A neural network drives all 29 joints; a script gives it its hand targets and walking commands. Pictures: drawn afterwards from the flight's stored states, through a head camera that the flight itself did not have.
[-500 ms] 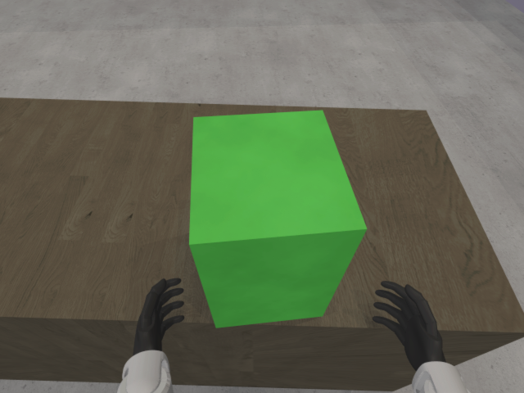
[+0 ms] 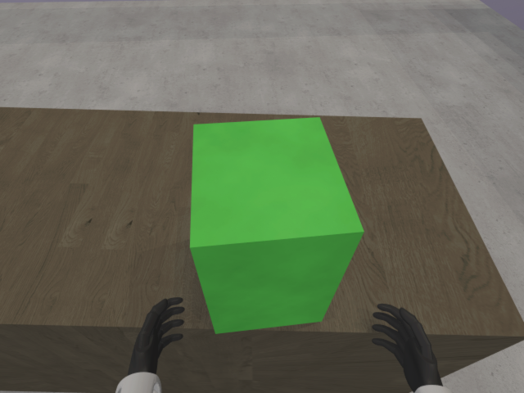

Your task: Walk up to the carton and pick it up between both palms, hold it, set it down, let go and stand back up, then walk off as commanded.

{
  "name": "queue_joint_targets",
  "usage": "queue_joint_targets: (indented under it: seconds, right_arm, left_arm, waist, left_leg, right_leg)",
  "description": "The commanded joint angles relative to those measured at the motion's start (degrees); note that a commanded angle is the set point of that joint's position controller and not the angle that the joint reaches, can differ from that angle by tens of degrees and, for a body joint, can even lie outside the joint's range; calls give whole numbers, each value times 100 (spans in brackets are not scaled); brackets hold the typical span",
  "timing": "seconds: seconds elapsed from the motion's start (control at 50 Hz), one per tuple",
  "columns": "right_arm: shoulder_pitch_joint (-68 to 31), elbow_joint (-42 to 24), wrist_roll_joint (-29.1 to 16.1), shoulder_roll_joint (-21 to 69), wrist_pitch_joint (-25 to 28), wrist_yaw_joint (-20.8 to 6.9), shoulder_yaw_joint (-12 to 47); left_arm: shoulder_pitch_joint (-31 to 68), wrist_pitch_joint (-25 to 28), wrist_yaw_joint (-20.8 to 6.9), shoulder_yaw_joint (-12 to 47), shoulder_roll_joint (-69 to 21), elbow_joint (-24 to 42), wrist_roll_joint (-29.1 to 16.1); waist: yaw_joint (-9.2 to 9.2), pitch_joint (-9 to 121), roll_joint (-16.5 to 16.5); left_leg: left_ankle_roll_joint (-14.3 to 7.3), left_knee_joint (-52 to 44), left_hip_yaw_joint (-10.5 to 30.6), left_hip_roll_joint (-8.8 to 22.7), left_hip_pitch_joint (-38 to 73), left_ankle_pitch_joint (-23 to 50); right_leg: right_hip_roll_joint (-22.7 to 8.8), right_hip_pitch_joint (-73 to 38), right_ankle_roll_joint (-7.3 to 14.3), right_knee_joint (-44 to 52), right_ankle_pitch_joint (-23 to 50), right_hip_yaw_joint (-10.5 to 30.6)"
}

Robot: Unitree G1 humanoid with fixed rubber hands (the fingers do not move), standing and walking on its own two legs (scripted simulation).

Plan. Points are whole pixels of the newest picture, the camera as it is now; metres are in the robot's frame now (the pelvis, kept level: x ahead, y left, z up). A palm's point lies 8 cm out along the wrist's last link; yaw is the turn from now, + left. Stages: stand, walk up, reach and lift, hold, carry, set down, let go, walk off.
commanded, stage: set down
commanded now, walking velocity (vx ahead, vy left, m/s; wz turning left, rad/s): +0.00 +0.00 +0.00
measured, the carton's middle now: (264, 232) +0.35 +0.04 +0.05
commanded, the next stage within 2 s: let go in 0.68 s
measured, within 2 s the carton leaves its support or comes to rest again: neither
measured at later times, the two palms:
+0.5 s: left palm (142, 356) +0.18 +0.20 -0.01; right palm (416, 366) +0.18 -0.18 -0.02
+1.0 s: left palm (140, 355) +0.18 +0.20 -0.01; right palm (415, 366) +0.18 -0.18 -0.02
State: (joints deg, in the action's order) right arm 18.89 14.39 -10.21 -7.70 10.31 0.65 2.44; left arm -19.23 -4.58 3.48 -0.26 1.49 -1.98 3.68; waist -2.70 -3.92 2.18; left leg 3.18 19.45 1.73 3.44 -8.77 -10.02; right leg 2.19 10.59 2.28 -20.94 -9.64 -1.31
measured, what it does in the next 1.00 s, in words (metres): stands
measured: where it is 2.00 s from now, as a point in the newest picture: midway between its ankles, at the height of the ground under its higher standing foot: outside the picture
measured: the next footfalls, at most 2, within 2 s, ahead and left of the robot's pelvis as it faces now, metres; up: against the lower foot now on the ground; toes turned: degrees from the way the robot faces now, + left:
right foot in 1.66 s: -0.02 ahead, -0.08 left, +0.00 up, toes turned -3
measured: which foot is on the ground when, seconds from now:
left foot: down 0.00-1.00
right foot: down 0.00-1.00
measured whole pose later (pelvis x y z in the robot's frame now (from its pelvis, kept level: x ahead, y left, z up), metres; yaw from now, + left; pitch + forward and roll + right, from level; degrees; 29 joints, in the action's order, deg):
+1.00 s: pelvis -0.04 +0.01 +0.00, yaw +0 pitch -7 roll +0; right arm 6.0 25.4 -3.2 -7.7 1.0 2.0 0.9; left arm -5.2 -16.5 -3.8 -3.1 4.3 -12.9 3.7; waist -2.7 -3.9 2.2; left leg 3.2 19.9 0.5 3.4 -5.0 -8.7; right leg 1.6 6.7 2.3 -20.9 -8.5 -1.3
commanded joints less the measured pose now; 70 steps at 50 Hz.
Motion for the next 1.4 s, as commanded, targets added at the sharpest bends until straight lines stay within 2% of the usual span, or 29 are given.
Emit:
queue_joint_targets:
  seconds: [0.0, 0.06, 0.08, 0.12, 0.14, 0.16, 0.18, 0.26, 0.4, 0.42, 0.52, 0.66, 0.74, 0.78, 0.8, 0.84, 0.9, 0.94, 1.0, 1.04, 1.16, 1.2, 1.26, 1.28, 1.3, 1.32, 1.34, 1.36, 1.38]
  right_arm:
    - [-417, 10, 684, -717, -138, 163, -93]
    - [-618, 7, 704, -677, -306, 195, -69]
    - [-680, -11, 738, -639, -353, 224, -122]
    - [-788, 119, 752, -608, -450, 215, -113]
    - [-825, 292, 803, -588, -532, 236, -112]
    - [-893, 232, 795, -585, -571, 239, -132]
    - [-931, 366, 853, -616, -614, 248, -161]
    - [-1089, 531, 903, -549, -801, 270, -180]
    - [-1383, 926, 1128, -346, -1261, 374, -149]
    - [-1379, 786, 1128, -313, -1288, 399, -181]
    - [-1422, 998, 1111, -390, -1463, 385, -234]
    - [-1471, 1317, 1161, -579, -1601, 334, -301]
    - [-1335, 1494, 1197, -658, -1512, 260, -360]
    - [-1272, 1567, 1258, -688, -1466, 237, -400]
    - [-1216, 1568, 1288, -721, -1431, 225, -441]
    - [-1101, 1721, 1317, -801, -1388, 183, -457]
    - [-1049, 1814, 1307, -887, -1289, 150, -508]
    - [-991, 1817, 1324, -908, -1223, 138, -529]
    - [-917, 2008, 1323, -1010, -1202, 127, -511]
    - [-811, 1957, 1295, -1065, -1150, 124, -554]
    - [-1031, 1851, 1272, -1217, -1077, 143, -632]
    - [-914, 1873, 1259, -1333, -1059, 142, -678]
    - [-1101, 1913, 1275, -1360, -1044, 141, -741]
    - [-975, 1984, 1273, -1375, -1021, 120, -797]
    - [-776, 1436, 1518, -1762, -877, 88, -833]
    - [-914, 1328, 1564, -1943, -867, 87, -953]
    - [-782, 1274, 1599, -1968, -855, 76, -996]
    - [-608, 1258, 1577, -2050, -863, 57, -1016]
    - [-444, 1297, 1570, -1996, -865, 38, -978]
  left_arm:
    - [568, -382, -43, -208, 1238, -355, -366]
    - [728, -535, -81, -291, 1297, -436, -380]
    - [814, -578, -97, -281, 1374, -449, -425]
    - [887, -676, -101, -339, 1375, -604, -342]
    - [905, -741, -146, -344, 1401, -878, -344]
    - [965, -771, -146, -326, 1426, -796, -369]
    - [969, -836, -173, -324, 1379, -990, -345]
    - [1092, -1025, -258, -376, 1495, -1214, -284]
    - [1410, -1536, -528, -464, 1638, -1854, -107]
    - [1452, -1560, -540, -515, 1659, -1684, -87]
    - [1439, -1791, -595, -483, 1616, -1653, 139]
    - [1387, -1914, -660, -421, 1436, -1968, 407]
    - [1238, -1806, -667, -394, 1380, -1894, 495]
    - [1191, -1769, -699, -354, 1360, -1964, 518]
    - [1162, -1731, -689, -321, 1328, -1887, 524]
    - [1003, -1723, -703, -244, 1242, -1964, 564]
    - [991, -1637, -687, -178, 1230, -1852, 585]
    - [900, -1613, -680, -161, 1243, -1808, 618]
    - [889, -1636, -687, -125, 1196, -1946, 653]
    - [793, -1633, -683, -124, 1224, -1748, 664]
    - [1080, -1494, -607, -242, 1418, -1720, 663]
    - [973, -1457, -566, -215, 1395, -1653, 650]
    - [1090, -1399, -513, -204, 1427, -1719, 643]
    - [947, -1383, -480, -126, 1398, -1603, 645]
    - [1120, -545, -259, -819, 2484, -1465, -30]
    - [829, -198, -222, -823, 2602, -1580, 3]
    - [812, -34, -226, -826, 2677, -1650, 62]
    - [833, 66, -252, -825, 2680, -1679, 101]
    - [881, 155, -266, -820, 2655, -1635, 102]
  waist:
    - [187, 118, 211]
    - [98, 22, 242]
    - [142, -19, 213]
    - [87, -60, 83]
    - [106, -173, 127]
    - [128, -158, 124]
    - [149, -211, 132]
    - [125, -300, 41]
    - [110, -596, 64]
    - [100, -549, 53]
    - [68, -553, -53]
    - [141, -669, -67]
    - [183, -638, -225]
    - [243, -690, -100]
    - [268, -710, -205]
    - [329, -791, -155]
    - [374, -748, -312]
    - [377, -792, -218]
    - [483, -910, -59]
    - [519, -941, -34]
    - [433, -1004, -76]
    - [440, -1083, -110]
    - [336, -1060, -150]
    - [372, -1047, -233]
    - [4, -602, -97]
    - [22, -764, -138]
    - [144, -778, -58]
    - [239, -772, 33]
    - [319, -803, -101]
  left_leg:
    - [-375, -405, -726, -563, 353, -81]
    - [-398, -448, -745, -527, 320, -247]
    - [-405, -443, -754, -531, 263, -344]
    - [-406, -464, -780, -524, 188, -464]
    - [-418, -464, -792, -528, 175, -572]
    - [-422, -458, -788, -527, 180, -570]
    - [-407, -474, -795, -523, 175, -595]
    - [-411, -478, -836, -516, 116, -760]
    - [-442, -512, -978, -546, -2, -1108]
    - [-438, -499, -989, -545, -15, -1085]
    - [-433, -552, -1006, -494, -66, -1059]
    - [-462, -614, -1005, -417, -312, -1262]
    - [-446, -581, -999, -396, -415, -1211]
    - [-452, -489, -996, -417, -372, -1199]
    - [-439, -512, -992, -405, -405, -1225]
    - [-446, -446, -988, -422, -316, -1129]
    - [-425, -480, -975, -393, -358, -1179]
    - [-419, -389, -981, -450, -274, -1056]
    - [-402, -251, -947, -516, -49, -1006]
    - [-359, -161, -917, -572, 106, -836]
    - [-359, 12, -940, -606, 70, -949]
    - [-341, 24, -920, -579, 138, -921]
    - [-374, -80, -954, -547, -22, -988]
    - [-370, -126, -923, -520, -39, -901]
    - [-477, 378, 52, -109, -821, -1230]
    - [-580, 608, -3, -125, -894, -2260]
    - [-600, 861, -28, -120, -935, -2627]
    - [-631, 968, 15, -118, -1081, -2926]
    - [-670, 995, 65, -107, -1074, -2991]
  right_leg:
    - [-401, -531, -357, 737, -508, 407]
    - [-419, -475, -367, 792, -965, 417]
    - [-431, -455, -351, 799, -1075, 426]
    - [-432, -484, -329, 795, -1252, 435]
    - [-443, -417, -341, 813, -1387, 445]
    - [-460, -433, -335, 823, -1463, 450]
    - [-439, -409, -337, 827, -1496, 437]
    - [-465, -436, -326, 843, -1684, 451]
    - [-610, -514, -381, 989, -2207, 577]
    - [-613, -578, -393, 975, -2147, 557]
    - [-557, -719, -392, 859, -1901, 451]
    - [-444, -979, -389, 697, -1888, 325]
    - [-348, -1127, -354, 585, -1791, 263]
    - [-390, -1047, -335, 671, -2037, 318]
    - [-357, -1047, -316, 637, -2021, 289]
    - [-358, -962, -263, 697, -2115, 313]
    - [-279, -1109, -250, 625, -2026, 245]
    - [-315, -1044, -216, 714, -2120, 304]
    - [-406, -792, -139, 817, -2360, 390]
    - [-437, -657, -79, 852, -2332, 406]
    - [-485, -467, -33, 861, -2557, 501]
    - [-460, -437, -19, 818, -2446, 481]
    - [-365, -539, -92, 710, -2320, 407]
    - [-294, -654, -97, 648, -2060, 350]
    - [-511, 404, -164, -28, -1884, 452]
    - [-581, 1194, -196, 223, -2847, 623]
    - [-585, 1515, -146, 258, -3368, 674]
    - [-619, 1669, -101, 223, -3594, 697]
    - [-599, 1829, -107, 76, -3590, 724]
